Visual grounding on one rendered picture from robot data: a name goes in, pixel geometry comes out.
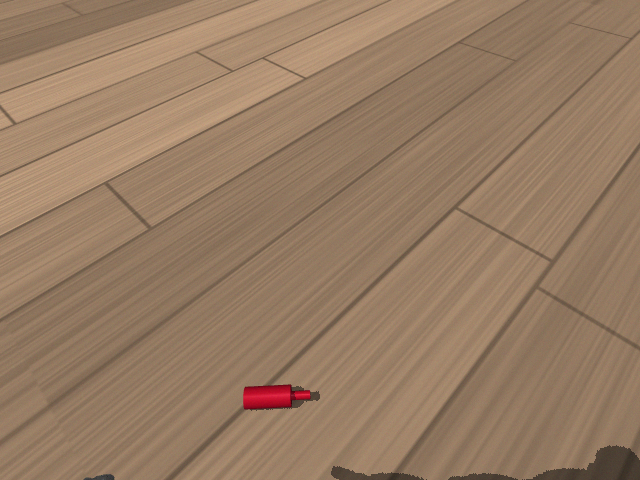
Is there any bottle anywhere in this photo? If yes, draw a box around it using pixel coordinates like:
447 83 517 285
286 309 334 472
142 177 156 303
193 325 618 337
243 384 310 409

